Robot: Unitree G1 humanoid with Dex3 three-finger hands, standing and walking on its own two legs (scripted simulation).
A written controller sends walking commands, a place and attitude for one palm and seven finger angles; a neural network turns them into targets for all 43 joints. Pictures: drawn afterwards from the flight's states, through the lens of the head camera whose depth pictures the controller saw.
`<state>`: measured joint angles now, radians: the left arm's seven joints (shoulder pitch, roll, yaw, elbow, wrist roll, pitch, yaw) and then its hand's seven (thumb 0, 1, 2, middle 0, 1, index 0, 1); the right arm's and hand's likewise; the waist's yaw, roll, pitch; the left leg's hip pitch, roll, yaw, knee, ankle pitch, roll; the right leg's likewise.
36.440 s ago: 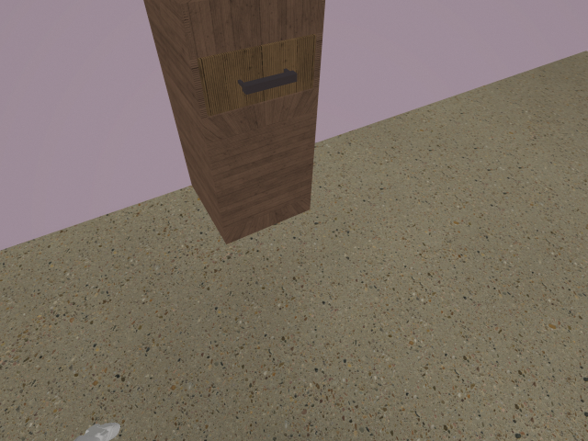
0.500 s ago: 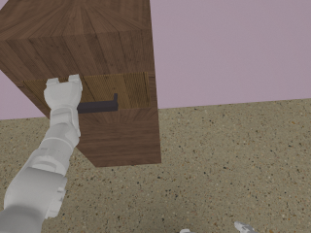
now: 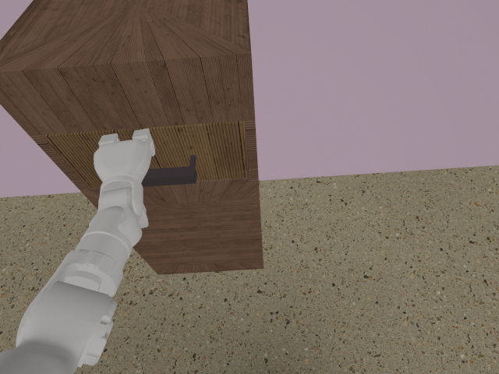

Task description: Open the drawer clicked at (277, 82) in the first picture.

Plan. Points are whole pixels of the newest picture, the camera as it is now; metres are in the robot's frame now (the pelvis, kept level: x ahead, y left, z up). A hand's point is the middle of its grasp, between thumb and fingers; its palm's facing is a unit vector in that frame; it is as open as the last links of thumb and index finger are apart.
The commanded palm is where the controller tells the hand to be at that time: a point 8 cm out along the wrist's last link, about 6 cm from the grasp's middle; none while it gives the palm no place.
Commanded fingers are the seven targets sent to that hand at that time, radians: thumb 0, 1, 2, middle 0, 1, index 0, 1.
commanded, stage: re-aim the fingers above the handle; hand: left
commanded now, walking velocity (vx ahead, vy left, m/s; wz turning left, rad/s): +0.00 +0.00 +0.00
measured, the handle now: (154, 169) +0.51 +0.22 -0.03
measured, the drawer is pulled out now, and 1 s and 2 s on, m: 0.00 0.00 0.00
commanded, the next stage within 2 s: lower the fingers behind the handle in 0.42 s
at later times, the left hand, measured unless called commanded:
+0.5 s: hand (139, 196) +0.41 +0.21 +0.02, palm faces -0.19 -0.03 -0.98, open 13.8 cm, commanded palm +0.40 +0.19 +0.09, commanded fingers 0.00 -0.50 0.30 -0.30 -1.20 -0.30 -1.20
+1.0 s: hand (147, 198) +0.42 +0.20 +0.01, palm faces -0.15 -0.05 -0.99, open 14.1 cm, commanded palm +0.40 +0.19 +0.06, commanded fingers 0.00 -0.50 0.30 -0.30 -1.20 -0.30 -1.20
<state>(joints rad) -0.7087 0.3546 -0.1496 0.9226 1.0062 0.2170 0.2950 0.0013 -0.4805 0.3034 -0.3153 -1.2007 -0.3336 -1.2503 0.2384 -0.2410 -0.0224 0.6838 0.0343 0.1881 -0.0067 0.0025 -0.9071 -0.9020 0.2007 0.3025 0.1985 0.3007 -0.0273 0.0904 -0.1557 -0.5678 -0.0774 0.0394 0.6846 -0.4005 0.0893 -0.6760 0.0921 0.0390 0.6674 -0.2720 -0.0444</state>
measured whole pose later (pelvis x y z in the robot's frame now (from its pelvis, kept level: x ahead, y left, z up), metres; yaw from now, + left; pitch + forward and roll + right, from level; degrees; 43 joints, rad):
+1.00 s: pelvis +0.00 -0.02 +0.00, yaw +3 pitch +16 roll -1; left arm -0.68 0.37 -0.21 0.89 0.99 0.06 0.23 0.00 -0.48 0.30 -0.32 -1.20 -0.27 -1.18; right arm 0.28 -0.23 -0.04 0.72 0.01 0.10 -0.06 0.00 -0.90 -0.90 0.20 0.30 0.20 0.30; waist -0.04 0.05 -0.12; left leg -0.58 -0.08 -0.02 0.71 -0.40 0.07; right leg -0.67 0.08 -0.02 0.68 -0.28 -0.07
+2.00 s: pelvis -0.04 -0.01 -0.04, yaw +3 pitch +22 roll -1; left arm -0.86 0.32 -0.20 1.07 1.08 0.14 0.46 0.00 -0.49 0.30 -0.26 -1.21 -0.22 -1.28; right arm 0.27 -0.23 -0.04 0.72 0.00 0.07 0.01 0.00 -0.91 -0.90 0.20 0.30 0.20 0.30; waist -0.07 0.05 -0.18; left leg -0.87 -0.09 0.00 0.96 -0.47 0.08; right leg -0.95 0.07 -0.03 0.90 -0.33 -0.06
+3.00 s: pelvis -0.01 +0.00 -0.02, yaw +1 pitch +21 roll -1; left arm -0.78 0.41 -0.08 0.97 1.06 -0.03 0.39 0.00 -0.48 0.30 -0.32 -1.20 -0.32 -1.21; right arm 0.38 -0.25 -0.04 0.73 0.00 0.05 -0.02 0.00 -0.91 -0.90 0.20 0.30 0.20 0.30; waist -0.09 0.07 -0.16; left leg -0.75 -0.07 0.02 0.84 -0.45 0.08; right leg -0.83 0.09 0.00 0.78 -0.31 -0.05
